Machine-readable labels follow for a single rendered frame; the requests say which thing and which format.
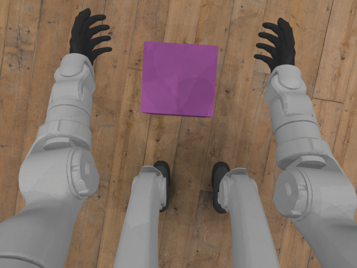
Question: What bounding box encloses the robot right thigh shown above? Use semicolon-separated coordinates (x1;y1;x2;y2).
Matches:
220;174;280;268

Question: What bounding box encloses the right robot upper arm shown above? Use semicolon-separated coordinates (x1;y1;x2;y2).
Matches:
273;166;357;268

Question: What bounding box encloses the carton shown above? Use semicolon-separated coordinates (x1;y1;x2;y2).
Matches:
141;41;218;118

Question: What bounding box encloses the left robot hand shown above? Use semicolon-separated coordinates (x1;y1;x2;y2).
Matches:
70;8;112;66

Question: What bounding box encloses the left robot upper arm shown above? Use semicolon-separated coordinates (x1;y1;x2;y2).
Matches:
0;146;99;268

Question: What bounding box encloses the right robot forearm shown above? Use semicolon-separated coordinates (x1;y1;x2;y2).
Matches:
264;64;357;207

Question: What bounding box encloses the left robot foot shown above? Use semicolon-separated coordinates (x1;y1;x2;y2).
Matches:
153;161;170;212

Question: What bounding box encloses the left robot forearm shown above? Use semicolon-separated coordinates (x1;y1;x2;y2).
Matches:
18;53;96;198

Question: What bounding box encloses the right robot hand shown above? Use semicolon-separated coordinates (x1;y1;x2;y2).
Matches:
254;18;296;73

